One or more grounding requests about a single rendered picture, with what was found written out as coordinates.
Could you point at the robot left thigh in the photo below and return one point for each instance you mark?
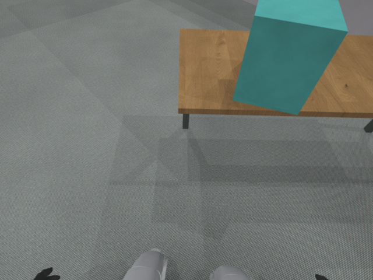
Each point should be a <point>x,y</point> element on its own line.
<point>151,265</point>

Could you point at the carton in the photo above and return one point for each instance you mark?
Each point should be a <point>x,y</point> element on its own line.
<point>290,44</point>

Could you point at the robot right thigh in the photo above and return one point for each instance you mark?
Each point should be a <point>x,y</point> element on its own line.
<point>228,272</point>

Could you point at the table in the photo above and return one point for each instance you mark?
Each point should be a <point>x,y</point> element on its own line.
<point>210,62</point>

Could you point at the robot left hand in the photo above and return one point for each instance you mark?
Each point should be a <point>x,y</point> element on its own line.
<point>43,275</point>

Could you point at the robot thigh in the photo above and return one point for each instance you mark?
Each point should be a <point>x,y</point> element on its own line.
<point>228,272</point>
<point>151,265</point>

